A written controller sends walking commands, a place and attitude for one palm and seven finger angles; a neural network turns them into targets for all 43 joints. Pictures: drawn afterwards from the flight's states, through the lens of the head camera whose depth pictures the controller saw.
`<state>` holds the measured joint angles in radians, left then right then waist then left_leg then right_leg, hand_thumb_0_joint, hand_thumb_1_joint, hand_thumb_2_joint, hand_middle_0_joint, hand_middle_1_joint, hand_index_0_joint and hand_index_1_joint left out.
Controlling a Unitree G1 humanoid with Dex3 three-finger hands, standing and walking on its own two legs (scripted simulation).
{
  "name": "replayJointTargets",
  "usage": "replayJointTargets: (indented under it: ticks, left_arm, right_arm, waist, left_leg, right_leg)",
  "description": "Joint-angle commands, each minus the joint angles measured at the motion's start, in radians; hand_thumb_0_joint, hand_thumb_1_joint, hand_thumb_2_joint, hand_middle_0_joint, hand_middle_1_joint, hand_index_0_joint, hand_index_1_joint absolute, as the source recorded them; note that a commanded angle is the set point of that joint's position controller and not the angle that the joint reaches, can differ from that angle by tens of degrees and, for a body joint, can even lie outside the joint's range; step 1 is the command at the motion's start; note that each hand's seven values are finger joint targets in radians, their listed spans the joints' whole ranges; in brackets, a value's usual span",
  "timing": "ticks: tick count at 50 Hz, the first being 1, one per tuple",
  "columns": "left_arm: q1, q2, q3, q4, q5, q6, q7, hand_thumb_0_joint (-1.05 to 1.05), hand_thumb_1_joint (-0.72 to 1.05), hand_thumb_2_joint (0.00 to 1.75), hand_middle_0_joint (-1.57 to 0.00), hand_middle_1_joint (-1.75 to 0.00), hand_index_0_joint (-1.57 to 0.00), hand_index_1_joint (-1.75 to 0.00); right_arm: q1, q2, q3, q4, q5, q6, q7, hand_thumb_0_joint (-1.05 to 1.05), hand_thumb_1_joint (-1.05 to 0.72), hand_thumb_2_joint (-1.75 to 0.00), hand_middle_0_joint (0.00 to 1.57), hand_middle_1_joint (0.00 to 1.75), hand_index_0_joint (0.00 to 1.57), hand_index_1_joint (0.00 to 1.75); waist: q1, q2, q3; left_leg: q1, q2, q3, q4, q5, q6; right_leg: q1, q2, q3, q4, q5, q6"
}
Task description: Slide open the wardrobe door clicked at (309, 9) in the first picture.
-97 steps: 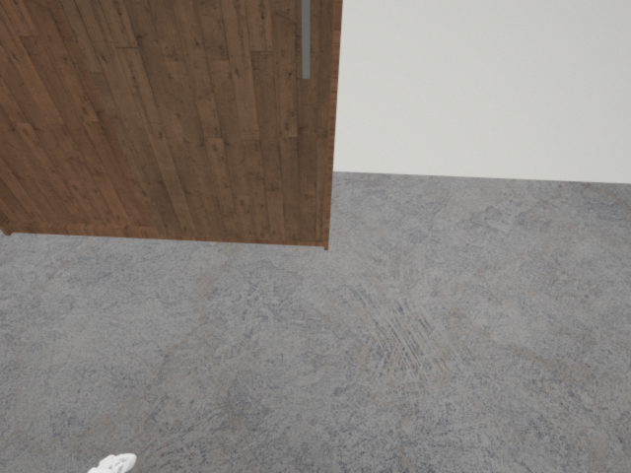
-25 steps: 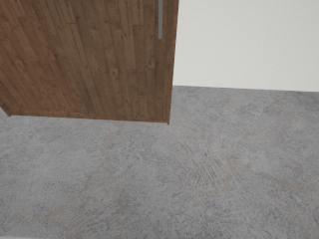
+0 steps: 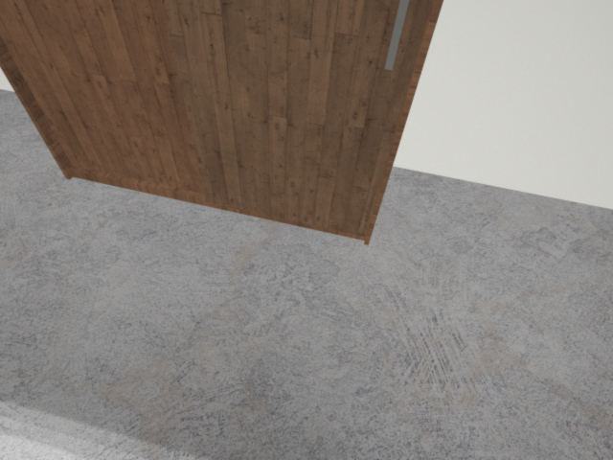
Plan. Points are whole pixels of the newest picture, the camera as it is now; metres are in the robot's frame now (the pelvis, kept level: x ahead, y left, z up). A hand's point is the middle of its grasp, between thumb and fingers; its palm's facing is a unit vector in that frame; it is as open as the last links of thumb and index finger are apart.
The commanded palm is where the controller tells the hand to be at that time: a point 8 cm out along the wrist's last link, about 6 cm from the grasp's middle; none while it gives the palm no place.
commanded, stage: walk to a spot facing it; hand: right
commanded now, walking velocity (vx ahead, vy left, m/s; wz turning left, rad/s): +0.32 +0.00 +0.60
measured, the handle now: (398, 25) +1.02 -0.17 +0.12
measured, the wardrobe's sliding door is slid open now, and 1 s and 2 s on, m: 0.00 0.00 0.00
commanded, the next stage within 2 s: none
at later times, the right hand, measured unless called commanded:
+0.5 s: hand (459, 440) +0.20 -0.24 -0.18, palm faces -0.15 +0.97 -0.18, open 7.4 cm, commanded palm none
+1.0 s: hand (366, 254) +0.53 -0.11 -0.15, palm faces -0.61 +0.77 -0.17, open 7.4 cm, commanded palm none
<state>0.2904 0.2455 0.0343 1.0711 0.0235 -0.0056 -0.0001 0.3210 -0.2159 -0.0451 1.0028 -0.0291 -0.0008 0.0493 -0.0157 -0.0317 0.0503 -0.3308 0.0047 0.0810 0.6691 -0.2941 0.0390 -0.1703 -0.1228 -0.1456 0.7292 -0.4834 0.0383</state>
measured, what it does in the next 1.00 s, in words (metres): walks ahead, turning left: right foot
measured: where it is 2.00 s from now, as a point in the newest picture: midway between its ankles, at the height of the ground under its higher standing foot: (319, 411)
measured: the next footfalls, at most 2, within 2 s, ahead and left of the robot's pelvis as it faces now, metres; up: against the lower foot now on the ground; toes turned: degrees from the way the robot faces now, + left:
right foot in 0.46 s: +0.34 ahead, -0.12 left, +0.00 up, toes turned +9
left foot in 1.06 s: +0.32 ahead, +0.11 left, +0.00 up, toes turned +45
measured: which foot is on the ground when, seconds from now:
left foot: down 0.00-0.48, up 0.50-1.00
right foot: up 0.00-0.44, down 0.46-1.00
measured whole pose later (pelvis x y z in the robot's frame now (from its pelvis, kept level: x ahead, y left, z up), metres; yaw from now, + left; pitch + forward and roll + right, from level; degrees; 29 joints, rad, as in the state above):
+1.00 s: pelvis +0.32 -0.04 +0.01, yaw +36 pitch +0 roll +1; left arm 0.38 0.17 0.04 1.04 0.03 -0.01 0.02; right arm 0.10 -0.19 -0.08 0.90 -0.03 0.07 0.03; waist 0.07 0.01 0.10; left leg -0.47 0.06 0.11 0.80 -0.32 -0.02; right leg -0.10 -0.12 -0.45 0.56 -0.43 -0.03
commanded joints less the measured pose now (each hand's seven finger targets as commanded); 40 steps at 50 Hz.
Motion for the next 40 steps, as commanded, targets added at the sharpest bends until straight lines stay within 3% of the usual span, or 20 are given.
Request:
replayJointTargets:
  ticks: [1, 2, 3, 5, 7, 10, 15, 19, 20, 21, 22, 23, 24, 25, 27, 29, 30, 31, 34, 40]
  left_arm:
    - [-0.189, 0.115, 0.03, -0.175, -0.01, -0.051, 0.0, 0.0, 0.9, 0.9, -0.2, -0.3, -0.2, -0.3]
    - [-0.213, 0.095, 0.029, -0.171, -0.008, -0.053, -0.003, 0.0, 0.9, 0.9, -0.2, -0.3, -0.2, -0.3]
    - [-0.201, 0.094, 0.032, -0.164, -0.002, -0.052, -0.004, 0.0, 0.9, 0.9, -0.2, -0.3, -0.2, -0.3]
    - [-0.177, 0.064, 0.031, -0.152, 0.002, -0.042, -0.006, 0.0, 0.9, 0.9, -0.2, -0.3, -0.2, -0.3]
    - [-0.157, 0.044, 0.033, -0.156, -0.001, -0.032, -0.009, 0.0, 0.9, 0.9, -0.2, -0.3, -0.2, -0.3]
    - [-0.18, 0.027, 0.037, -0.179, -0.002, -0.029, -0.016, 0.0, 0.9, 0.9, -0.2, -0.3, -0.2, -0.3]
    - [-0.302, 0.013, 0.033, -0.245, -0.005, -0.041, -0.023, 0.0, 0.9, 0.9, -0.2, -0.3, -0.2, -0.3]
    - [-0.305, 0.011, 0.031, -0.265, -0.013, -0.056, -0.019, 0.0, 0.9, 0.9, -0.2, -0.3, -0.2, -0.3]
    - [-0.256, 0.023, 0.036, -0.252, -0.012, -0.06, -0.013, 0.0, 0.9, 0.9, -0.2, -0.3, -0.2, -0.3]
    - [-0.14, 0.048, 0.043, -0.219, -0.01, -0.065, -0.001, 0.0, 0.9, 0.9, -0.2, -0.3, -0.2, -0.3]
    - [0.024, 0.111, 0.056, -0.171, -0.006, -0.069, 0.016, 0.0, 0.9, 0.9, -0.2, -0.3, -0.2, -0.3]
    - [0.154, 0.246, 0.088, -0.147, 0.008, -0.072, 0.024, 0.0, 0.9, 0.9, -0.2, -0.3, -0.2, -0.3]
    - [0.194, 0.261, 0.078, -0.141, 0.0, -0.062, 0.021, 0.0, 0.9, 0.9, -0.2, -0.3, -0.2, -0.3]
    - [0.1, 0.203, 0.062, -0.164, -0.004, -0.053, 0.016, 0.0, 0.9, 0.9, -0.2, -0.3, -0.2, -0.3]
    - [-0.037, 0.089, 0.031, -0.184, -0.004, -0.067, 0.022, 0.0, 0.9, 0.9, -0.2, -0.3, -0.2, -0.3]
    - [-0.06, 0.043, 0.014, -0.171, -0.004, -0.076, 0.026, 0.0, 0.9, 0.9, -0.2, -0.3, -0.2, -0.3]
    - [-0.048, 0.035, 0.014, -0.16, -0.003, -0.078, 0.03, 0.0, 0.9, 0.9, -0.2, -0.3, -0.2, -0.3]
    - [-0.049, 0.041, 0.014, -0.157, -0.006, -0.077, 0.032, 0.0, 0.9, 0.9, -0.2, -0.3, -0.2, -0.3]
    - [-0.022, 0.04, 0.016, -0.144, -0.01, -0.071, 0.036, 0.0, 0.9, 0.9, -0.2, -0.3, -0.2, -0.3]
    - [0.063, 0.058, 0.027, -0.115, -0.004, -0.055, 0.037, 0.0, 0.9, 0.9, -0.2, -0.3, -0.2, -0.3]
  right_arm:
    - [0.228, -0.235, -0.061, -0.008, 0.021, -0.045, -0.057, 0.0, -0.9, -0.9, 0.2, 0.3, 0.2, 0.3]
    - [0.185, -0.211, -0.055, -0.022, 0.017, -0.048, -0.054, 0.0, -0.9, -0.9, 0.2, 0.3, 0.2, 0.3]
    - [0.14, -0.184, -0.05, -0.036, 0.013, -0.052, -0.057, 0.0, -0.9, -0.9, 0.2, 0.3, 0.2, 0.3]
    - [0.127, -0.145, -0.04, -0.036, 0.006, -0.064, -0.058, 0.0, -0.9, -0.9, 0.2, 0.3, 0.2, 0.3]
    - [0.13, -0.148, -0.042, -0.031, 0.006, -0.071, -0.057, 0.0, -0.9, -0.9, 0.2, 0.3, 0.2, 0.3]
    - [0.151, -0.134, -0.041, -0.018, 0.007, -0.077, -0.057, 0.0, -0.9, -0.9, 0.2, 0.3, 0.2, 0.3]
    - [0.17, -0.127, -0.043, -0.014, 0.001, -0.074, -0.066, 0.0, -0.9, -0.9, 0.2, 0.3, 0.2, 0.3]
    - [0.142, -0.15, -0.052, -0.028, -0.003, -0.062, -0.069, 0.0, -0.9, -0.9, 0.2, 0.3, 0.2, 0.3]
    - [0.126, -0.156, -0.055, -0.034, 0.0, -0.062, -0.069, 0.0, -0.9, -0.9, 0.2, 0.3, 0.2, 0.3]
    - [0.096, -0.16, -0.059, -0.044, 0.005, -0.061, -0.07, 0.0, -0.9, -0.9, 0.2, 0.3, 0.2, 0.3]
    - [0.089, -0.139, -0.062, -0.051, 0.012, -0.062, -0.066, 0.0, -0.9, -0.9, 0.2, 0.3, 0.2, 0.3]
    - [0.133, -0.076, -0.059, -0.063, 0.029, -0.057, -0.054, 0.0, -0.9, -0.9, 0.2, 0.3, 0.2, 0.3]
    - [0.12, -0.064, -0.052, -0.08, 0.027, -0.062, -0.049, 0.0, -0.9, -0.9, 0.2, 0.3, 0.2, 0.3]
    - [0.086, -0.09, -0.059, -0.085, 0.018, -0.052, -0.051, 0.0, -0.9, -0.9, 0.2, 0.3, 0.2, 0.3]
    - [0.017, -0.074, -0.063, -0.087, 0.003, -0.034, -0.033, 0.0, -0.9, -0.9, 0.2, 0.3, 0.2, 0.3]
    - [0.037, -0.042, -0.056, -0.08, -0.002, -0.004, -0.016, 0.0, -0.9, -0.9, 0.2, 0.3, 0.2, 0.3]
    - [0.05, -0.029, -0.054, -0.076, -0.002, 0.009, -0.016, 0.0, -0.9, -0.9, 0.2, 0.3, 0.2, 0.3]
    - [0.062, -0.026, -0.054, -0.078, 0.002, 0.022, -0.016, 0.0, -0.9, -0.9, 0.2, 0.3, 0.2, 0.3]
    - [0.021, -0.02, -0.055, -0.093, -0.003, 0.043, -0.016, 0.0, -0.9, -0.9, 0.2, 0.3, 0.2, 0.3]
    - [-0.142, -0.021, -0.047, -0.148, -0.005, 0.058, -0.017, 0.0, -0.9, -0.9, 0.2, 0.3, 0.2, 0.3]
  waist:
    - [-0.097, 0.207, -0.019]
    - [-0.085, 0.171, 0.009]
    - [-0.058, 0.1, 0.009]
    - [-0.024, 0.06, 0.014]
    - [-0.007, 0.06, -0.003]
    - [-0.008, 0.113, -0.011]
    - [-0.045, 0.138, 0.006]
    - [-0.044, 0.186, 0.003]
    - [-0.016, 0.184, -0.013]
    - [0.04, 0.151, -0.055]
    - [0.103, 0.093, -0.158]
    - [0.133, -0.209, -0.299]
    - [0.123, -0.264, -0.32]
    - [0.089, -0.151, -0.206]
    - [0.032, -0.119, -0.035]
    - [-0.01, -0.127, -0.004]
    - [-0.017, -0.134, -0.021]
    - [-0.026, -0.138, -0.041]
    - [-0.025, -0.104, -0.041]
    - [0.021, -0.065, -0.01]
  left_leg:
    - [0.363, 0.335, -0.637, -0.442, 0.001, 0.198]
    - [0.286, 0.316, -0.628, -0.448, -0.027, 0.199]
    - [0.262, 0.3, -0.578, -0.437, 0.015, 0.2]
    - [0.212, 0.262, -0.473, -0.428, 0.196, 0.179]
    - [0.206, 0.229, -0.399, -0.421, 0.268, 0.169]
    - [0.235, 0.184, -0.355, -0.422, 0.316, 0.15]
    - [0.277, 0.178, -0.373, -0.396, 0.376, 0.144]
    - [0.233, 0.172, -0.388, -0.322, 0.501, 0.121]
    - [0.207, 0.156, -0.384, -0.27, 0.56, 0.113]
    - [0.144, 0.115, -0.356, -0.16, 0.599, 0.087]
    - [0.03, 0.064, -0.321, 0.024, 0.498, 0.055]
    - [-0.185, -0.077, -0.176, 0.358, 0.009, -0.008]
    - [-0.278, -0.078, -0.154, 0.6, -0.306, -0.027]
    - [-0.276, -0.007, -0.161, 0.676, -0.281, -0.025]
    - [-0.286, 0.053, -0.129, 0.704, -0.131, -0.046]
    - [-0.224, 0.074, -0.091, 0.649, -0.061, -0.062]
    - [-0.211, 0.068, -0.079, 0.643, -0.029, -0.068]
    - [-0.211, 0.07, -0.075, 0.634, -0.007, -0.072]
    - [-0.265, 0.078, -0.066, 0.606, 0.071, -0.085]
    - [-0.329, 0.09, -0.032, 0.43, 0.098, -0.099]
  right_leg:
    - [-0.572, 0.006, 0.129, 0.496, 0.033, -0.029]
    - [-0.564, -0.008, 0.127, 0.511, 0.071, -0.02]
    - [-0.545, -0.018, 0.139, 0.498, 0.115, -0.012]
    - [-0.513, -0.019, 0.128, 0.45, 0.172, 0.008]
    - [-0.505, -0.015, 0.116, 0.402, 0.214, 0.024]
    - [-0.534, -0.002, 0.108, 0.348, 0.293, 0.034]
    - [-0.523, 0.013, 0.095, 0.155, 0.302, 0.032]
    - [-0.313, 0.067, 0.065, -0.052, 0.246, 0.006]
    - [-0.216, 0.09, 0.053, -0.113, 0.254, -0.001]
    - [-0.038, 0.105, 0.052, -0.208, 0.313, -0.012]
    - [0.237, 0.031, 0.106, -0.245, 0.359, -0.029]
    - [0.477, -0.282, 0.454, -0.249, 0.448, -0.125]
    - [0.429, -0.438, 0.634, -0.367, 0.516, -0.199]
    - [0.247, -0.429, 0.564, -0.422, 0.388, -0.225]
    - [0.014, -0.323, 0.378, -0.459, 0.409, -0.167]
    - [-0.074, -0.243, 0.176, -0.438, 0.618, -0.127]
    - [-0.073, -0.215, 0.109, -0.424, 0.703, -0.116]
    - [-0.067, -0.212, 0.063, -0.425, 0.704, -0.123]
    - [-0.026, -0.206, 0.008, -0.431, 0.743, -0.121]
    - [0.092, -0.227, -0.032, -0.402, 0.806, -0.145]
